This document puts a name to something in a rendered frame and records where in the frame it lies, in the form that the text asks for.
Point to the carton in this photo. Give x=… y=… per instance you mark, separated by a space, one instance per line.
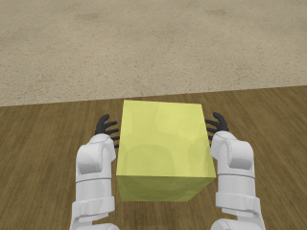
x=164 y=152

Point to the robot left hand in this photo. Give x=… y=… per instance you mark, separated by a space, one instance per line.
x=102 y=126

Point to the robot right forearm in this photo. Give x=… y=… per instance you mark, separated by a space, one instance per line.
x=236 y=185

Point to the robot left forearm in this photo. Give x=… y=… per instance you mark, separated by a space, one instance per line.
x=94 y=199

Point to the robot right hand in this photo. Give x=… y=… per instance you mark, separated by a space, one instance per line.
x=221 y=125

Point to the right robot upper arm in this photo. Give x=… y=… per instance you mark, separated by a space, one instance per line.
x=233 y=224

